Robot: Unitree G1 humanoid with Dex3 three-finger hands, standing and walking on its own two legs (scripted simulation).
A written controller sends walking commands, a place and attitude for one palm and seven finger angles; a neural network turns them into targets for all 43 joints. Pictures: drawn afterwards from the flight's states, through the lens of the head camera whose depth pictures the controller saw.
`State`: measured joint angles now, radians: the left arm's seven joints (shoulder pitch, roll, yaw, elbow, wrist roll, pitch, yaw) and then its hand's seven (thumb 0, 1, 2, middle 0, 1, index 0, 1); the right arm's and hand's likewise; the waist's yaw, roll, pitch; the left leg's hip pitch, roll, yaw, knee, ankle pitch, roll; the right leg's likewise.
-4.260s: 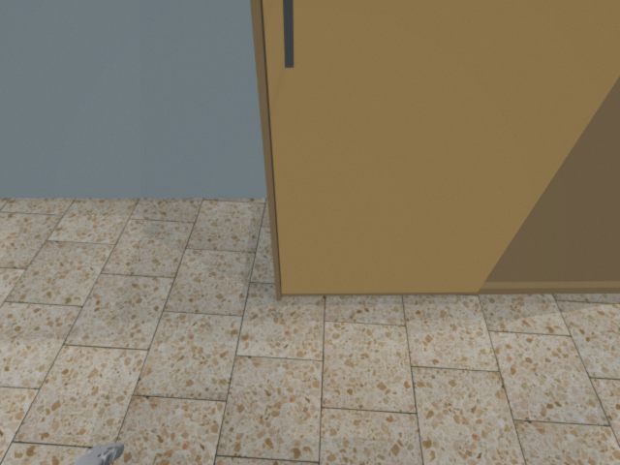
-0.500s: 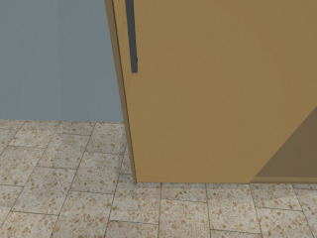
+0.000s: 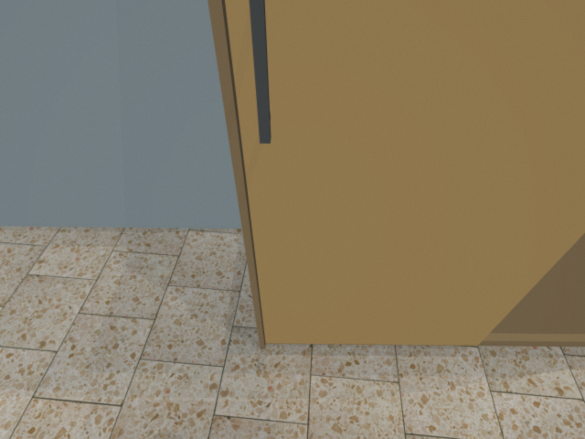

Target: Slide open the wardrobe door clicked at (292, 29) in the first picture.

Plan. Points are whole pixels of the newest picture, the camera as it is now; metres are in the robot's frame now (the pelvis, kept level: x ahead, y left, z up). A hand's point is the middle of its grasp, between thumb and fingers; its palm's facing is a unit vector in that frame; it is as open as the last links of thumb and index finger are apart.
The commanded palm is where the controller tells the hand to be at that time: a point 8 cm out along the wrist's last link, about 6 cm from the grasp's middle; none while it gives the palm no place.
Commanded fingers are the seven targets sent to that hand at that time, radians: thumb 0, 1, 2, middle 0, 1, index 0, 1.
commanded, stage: come to a stop and stand still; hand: left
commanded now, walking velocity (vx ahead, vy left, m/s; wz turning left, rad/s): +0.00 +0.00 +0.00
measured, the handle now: (262, 67) +0.52 +0.08 +0.26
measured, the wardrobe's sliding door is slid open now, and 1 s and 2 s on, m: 0.00 0.00 0.00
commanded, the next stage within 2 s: look again from close up in 0.70 s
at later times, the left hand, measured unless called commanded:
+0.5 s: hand out of the picture +0.05 +0.19 -0.17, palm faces -0.01 -0.97 -0.24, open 7.4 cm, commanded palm none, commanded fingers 0.00 0.90 0.90 -0.20 -0.30 -0.20 -0.30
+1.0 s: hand out of the picture +0.04 +0.19 -0.17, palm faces -0.01 -0.97 -0.23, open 7.4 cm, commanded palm none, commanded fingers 0.00 0.90 0.90 -0.20 -0.30 -0.20 -0.30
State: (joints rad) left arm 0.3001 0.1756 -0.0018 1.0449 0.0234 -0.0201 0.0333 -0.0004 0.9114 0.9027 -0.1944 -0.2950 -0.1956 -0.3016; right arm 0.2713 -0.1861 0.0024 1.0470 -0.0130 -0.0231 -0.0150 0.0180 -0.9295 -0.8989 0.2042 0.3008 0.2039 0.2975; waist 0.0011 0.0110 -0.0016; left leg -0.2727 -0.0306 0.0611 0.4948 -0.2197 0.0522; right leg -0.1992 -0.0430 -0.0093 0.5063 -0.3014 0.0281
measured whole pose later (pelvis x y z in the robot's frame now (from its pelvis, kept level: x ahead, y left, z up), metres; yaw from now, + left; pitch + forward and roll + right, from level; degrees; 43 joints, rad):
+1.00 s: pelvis +0.02 -0.01 +0.01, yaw +0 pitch -1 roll +0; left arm 0.24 0.23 -0.01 1.09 0.02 -0.01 0.02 0.00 0.91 0.90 -0.20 -0.30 -0.20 -0.30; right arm 0.18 -0.22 0.02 1.13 -0.01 -0.02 -0.01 0.01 -0.91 -0.90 0.21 0.30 0.20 0.30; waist 0.01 -0.02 0.03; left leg -0.19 -0.02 0.05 0.41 -0.21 0.03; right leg -0.11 -0.03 -0.02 0.41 -0.28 0.01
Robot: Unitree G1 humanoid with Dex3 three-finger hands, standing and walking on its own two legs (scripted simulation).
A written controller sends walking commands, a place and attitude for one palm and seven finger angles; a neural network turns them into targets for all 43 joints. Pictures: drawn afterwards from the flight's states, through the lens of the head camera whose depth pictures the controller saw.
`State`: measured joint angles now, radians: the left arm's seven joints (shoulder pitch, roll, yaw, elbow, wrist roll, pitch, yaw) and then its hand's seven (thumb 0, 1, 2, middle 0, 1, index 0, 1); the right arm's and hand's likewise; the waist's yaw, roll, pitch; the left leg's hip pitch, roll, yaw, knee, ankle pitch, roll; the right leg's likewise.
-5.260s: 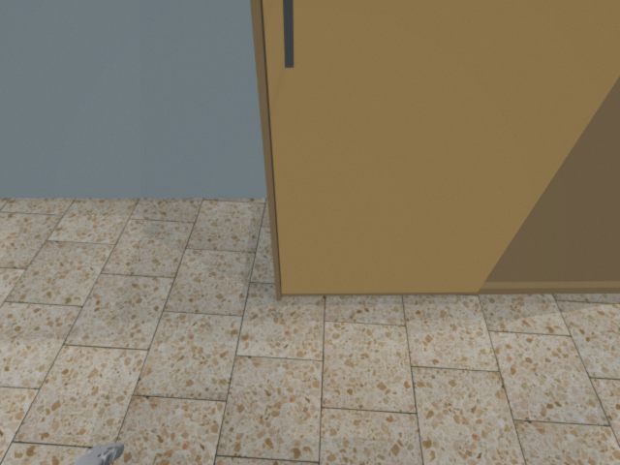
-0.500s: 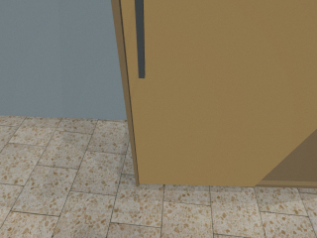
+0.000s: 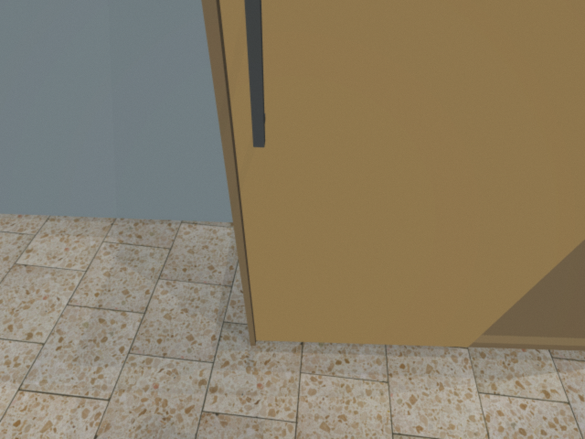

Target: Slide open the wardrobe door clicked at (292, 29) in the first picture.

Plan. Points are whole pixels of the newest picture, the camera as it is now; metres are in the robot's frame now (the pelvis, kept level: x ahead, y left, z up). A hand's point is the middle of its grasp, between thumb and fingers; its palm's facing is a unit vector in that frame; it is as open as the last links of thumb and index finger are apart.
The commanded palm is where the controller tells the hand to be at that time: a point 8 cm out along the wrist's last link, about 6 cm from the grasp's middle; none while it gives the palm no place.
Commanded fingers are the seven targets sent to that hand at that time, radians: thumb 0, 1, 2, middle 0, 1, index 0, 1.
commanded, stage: look again from close up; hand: left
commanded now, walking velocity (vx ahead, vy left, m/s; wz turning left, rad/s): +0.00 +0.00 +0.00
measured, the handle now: (257, 68) +0.50 +0.09 +0.26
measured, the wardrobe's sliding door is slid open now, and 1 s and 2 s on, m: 0.00 0.00 0.00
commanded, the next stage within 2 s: raise the hand with hooked fingers in 0.50 s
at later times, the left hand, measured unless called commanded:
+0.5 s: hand out of the picture +0.01 +0.19 -0.17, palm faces +0.00 -0.97 -0.23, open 7.4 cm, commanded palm none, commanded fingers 0.00 0.90 0.90 -0.20 -0.30 -0.20 -0.30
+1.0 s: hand (149, 419) +0.15 +0.19 -0.01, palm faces +0.07 -1.00 -0.01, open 8.4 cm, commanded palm +0.12 +0.25 +0.01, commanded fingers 0.00 0.41 0.69 -0.23 -0.62 -0.23 -0.62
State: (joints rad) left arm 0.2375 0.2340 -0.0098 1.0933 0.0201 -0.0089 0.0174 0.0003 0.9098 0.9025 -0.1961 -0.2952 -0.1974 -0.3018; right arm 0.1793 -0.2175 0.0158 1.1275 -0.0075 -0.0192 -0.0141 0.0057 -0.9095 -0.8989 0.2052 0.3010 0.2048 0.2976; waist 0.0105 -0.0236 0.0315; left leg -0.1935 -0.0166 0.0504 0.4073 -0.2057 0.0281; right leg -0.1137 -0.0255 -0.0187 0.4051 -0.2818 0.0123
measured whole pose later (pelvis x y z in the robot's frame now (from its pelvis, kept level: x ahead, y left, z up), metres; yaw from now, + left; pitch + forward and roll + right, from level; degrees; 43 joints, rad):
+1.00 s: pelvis -0.03 -0.03 -0.05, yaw +1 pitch +7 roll +0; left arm 0.46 0.23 0.23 0.09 -0.32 -0.37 -0.35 0.00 0.63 0.79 -0.22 -0.47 -0.22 -0.48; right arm 0.18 -0.25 -0.04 0.54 0.04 -0.22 -0.05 0.01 -0.91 -0.90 0.21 0.30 0.21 0.30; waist 0.02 0.00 -0.10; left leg -0.63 0.03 0.01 0.89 -0.38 -0.01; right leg -0.55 0.00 -0.06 0.91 -0.48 -0.03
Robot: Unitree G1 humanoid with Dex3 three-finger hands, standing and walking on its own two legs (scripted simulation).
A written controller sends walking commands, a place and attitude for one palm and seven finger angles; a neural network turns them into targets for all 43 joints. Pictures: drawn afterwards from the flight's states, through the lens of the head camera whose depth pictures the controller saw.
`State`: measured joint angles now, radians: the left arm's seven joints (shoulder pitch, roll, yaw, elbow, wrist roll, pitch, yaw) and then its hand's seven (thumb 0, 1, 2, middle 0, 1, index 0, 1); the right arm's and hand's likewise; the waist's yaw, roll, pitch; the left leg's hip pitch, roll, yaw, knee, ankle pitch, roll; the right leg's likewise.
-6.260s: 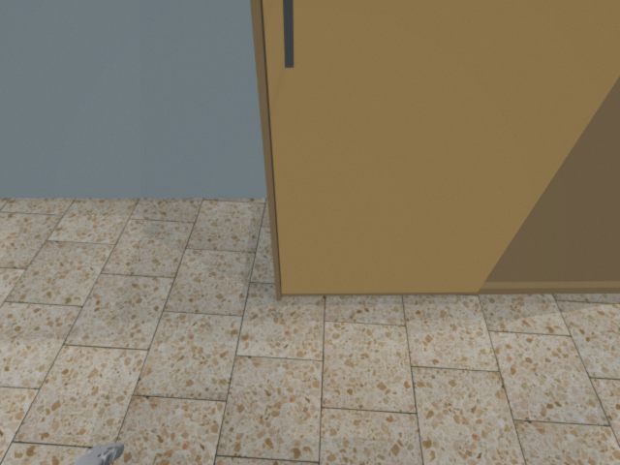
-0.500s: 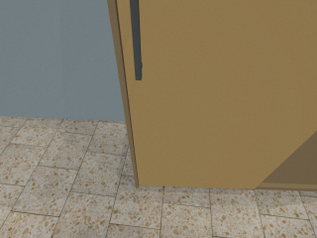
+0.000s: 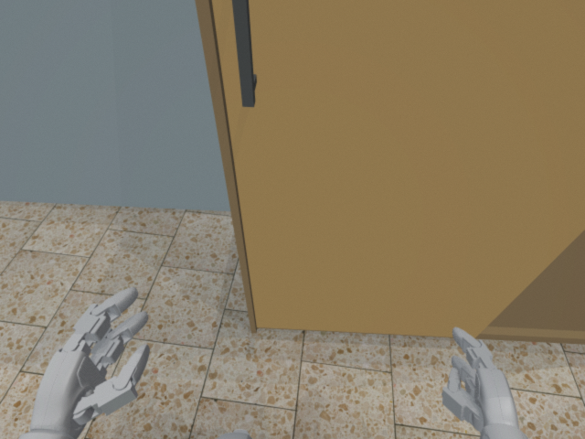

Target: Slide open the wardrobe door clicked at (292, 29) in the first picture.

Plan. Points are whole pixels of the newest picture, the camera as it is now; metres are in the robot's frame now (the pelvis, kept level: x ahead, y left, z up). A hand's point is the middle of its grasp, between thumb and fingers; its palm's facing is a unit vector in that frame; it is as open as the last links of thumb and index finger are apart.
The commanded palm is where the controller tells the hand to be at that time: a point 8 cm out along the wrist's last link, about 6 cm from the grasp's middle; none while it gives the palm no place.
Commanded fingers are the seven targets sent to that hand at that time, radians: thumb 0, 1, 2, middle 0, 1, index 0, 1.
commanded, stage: raise the hand with hooked fingers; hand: left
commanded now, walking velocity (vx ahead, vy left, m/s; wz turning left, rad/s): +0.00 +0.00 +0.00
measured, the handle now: (244, 19) +0.54 +0.11 +0.31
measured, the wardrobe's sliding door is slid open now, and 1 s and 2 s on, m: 0.00 0.00 0.00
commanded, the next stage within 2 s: move the hooked fingers beside the handle in 1.70 s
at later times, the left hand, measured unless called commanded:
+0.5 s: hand (65, 283) +0.23 +0.26 +0.16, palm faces +0.05 -1.00 -0.08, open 11.5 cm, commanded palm +0.20 +0.30 +0.17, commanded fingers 0.00 -0.17 0.44 -0.28 -0.99 -0.28 -0.99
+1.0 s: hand out of the picture +0.26 +0.30 +0.27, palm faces +0.11 -0.99 -0.12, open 13.8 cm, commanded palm +0.22 +0.34 +0.28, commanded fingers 0.00 -0.50 0.30 -0.30 -1.20 -0.30 -1.20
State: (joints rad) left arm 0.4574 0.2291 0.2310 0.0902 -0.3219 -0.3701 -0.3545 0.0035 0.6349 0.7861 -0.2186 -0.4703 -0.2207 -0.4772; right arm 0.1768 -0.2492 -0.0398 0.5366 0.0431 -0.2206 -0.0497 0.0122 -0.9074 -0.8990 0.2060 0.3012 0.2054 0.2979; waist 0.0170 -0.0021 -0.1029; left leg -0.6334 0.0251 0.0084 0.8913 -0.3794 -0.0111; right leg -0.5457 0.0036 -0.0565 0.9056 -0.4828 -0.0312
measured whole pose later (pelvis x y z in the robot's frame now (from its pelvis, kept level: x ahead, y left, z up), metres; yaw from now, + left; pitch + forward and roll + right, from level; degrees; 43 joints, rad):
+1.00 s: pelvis +0.01 +0.02 +0.05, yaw +2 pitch -4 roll -1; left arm -0.12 0.50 0.46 -0.08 -0.36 0.32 -0.41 -0.01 -0.46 0.32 -0.30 -1.17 -0.30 -1.18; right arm 0.17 -0.24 0.12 0.61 0.10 -0.21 -0.11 0.01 -0.90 -0.90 0.21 0.30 0.21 0.30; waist 0.09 0.06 -0.03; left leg -0.21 -0.01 -0.02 0.48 -0.20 0.01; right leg -0.09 -0.01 -0.09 0.43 -0.28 -0.01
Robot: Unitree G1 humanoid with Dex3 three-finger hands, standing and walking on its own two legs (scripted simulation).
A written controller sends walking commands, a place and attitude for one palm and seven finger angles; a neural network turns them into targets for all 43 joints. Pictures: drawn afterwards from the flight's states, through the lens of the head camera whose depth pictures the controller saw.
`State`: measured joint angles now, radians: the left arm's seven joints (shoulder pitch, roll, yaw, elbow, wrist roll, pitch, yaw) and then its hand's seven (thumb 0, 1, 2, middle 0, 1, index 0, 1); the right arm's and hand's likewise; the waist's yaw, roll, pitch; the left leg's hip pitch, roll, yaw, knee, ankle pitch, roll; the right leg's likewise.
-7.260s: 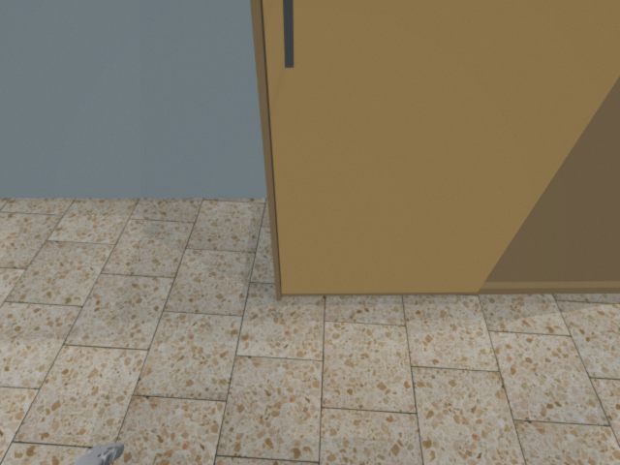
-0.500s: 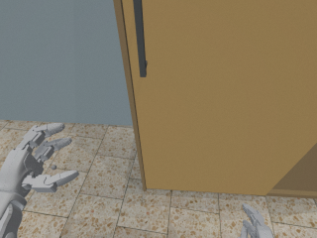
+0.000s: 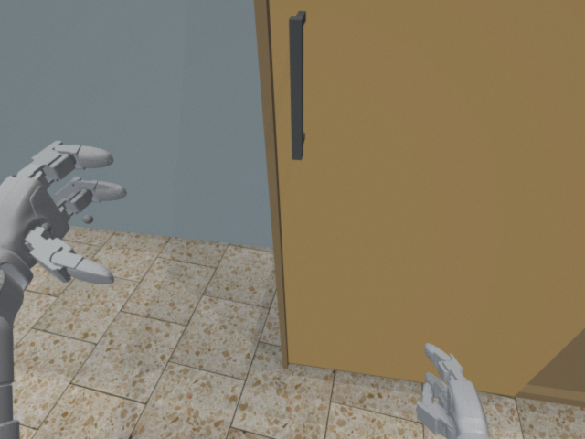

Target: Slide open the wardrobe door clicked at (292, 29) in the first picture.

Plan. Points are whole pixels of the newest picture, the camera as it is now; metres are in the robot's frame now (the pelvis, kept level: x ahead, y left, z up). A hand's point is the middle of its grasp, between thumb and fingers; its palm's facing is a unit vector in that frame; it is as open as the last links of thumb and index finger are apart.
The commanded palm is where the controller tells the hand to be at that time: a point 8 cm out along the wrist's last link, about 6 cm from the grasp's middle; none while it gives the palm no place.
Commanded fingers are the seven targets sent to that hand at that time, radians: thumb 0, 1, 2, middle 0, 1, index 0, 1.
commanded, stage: raise the hand with hooked fingers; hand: left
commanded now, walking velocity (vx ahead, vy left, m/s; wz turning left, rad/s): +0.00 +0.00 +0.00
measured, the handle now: (299, 91) +0.53 +0.07 +0.26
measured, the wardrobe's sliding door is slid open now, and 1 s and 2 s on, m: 0.00 0.00 0.00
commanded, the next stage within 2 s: move the hooked fingers beside the handle in 0.70 s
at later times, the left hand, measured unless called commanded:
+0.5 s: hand (86, 182) +0.28 +0.27 +0.25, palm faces +0.03 -0.99 -0.11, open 14.0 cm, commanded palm +0.24 +0.31 +0.28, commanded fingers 0.00 -0.50 0.30 -0.30 -1.20 -0.30 -1.20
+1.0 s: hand (99, 170) +0.30 +0.26 +0.26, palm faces +0.03 -0.99 -0.10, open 14.0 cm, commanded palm +0.27 +0.30 +0.27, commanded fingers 0.00 -0.50 0.30 -0.30 -1.20 -0.30 -1.20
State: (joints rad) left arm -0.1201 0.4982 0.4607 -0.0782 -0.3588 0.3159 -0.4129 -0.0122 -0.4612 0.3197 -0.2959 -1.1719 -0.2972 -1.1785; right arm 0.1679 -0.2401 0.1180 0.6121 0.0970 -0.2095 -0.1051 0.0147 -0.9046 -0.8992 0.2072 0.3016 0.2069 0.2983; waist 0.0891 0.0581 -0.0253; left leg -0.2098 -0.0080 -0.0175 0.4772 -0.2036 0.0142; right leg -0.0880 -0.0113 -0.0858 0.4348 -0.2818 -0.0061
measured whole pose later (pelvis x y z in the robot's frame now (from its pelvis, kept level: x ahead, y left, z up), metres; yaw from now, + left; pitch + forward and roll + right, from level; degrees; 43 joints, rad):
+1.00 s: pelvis +0.01 -0.01 +0.00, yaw +0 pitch -3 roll +0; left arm -0.34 0.55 0.46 0.02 -0.33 0.47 -0.45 -0.02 -0.50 0.30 -0.30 -1.20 -0.30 -1.20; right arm 0.15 -0.27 0.11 0.62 0.12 -0.14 -0.09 0.02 -0.91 -0.90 0.21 0.30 0.21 0.30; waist 0.09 0.06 -0.04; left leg -0.21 -0.01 -0.02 0.46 -0.21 0.01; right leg -0.09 -0.01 -0.09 0.44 -0.29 -0.01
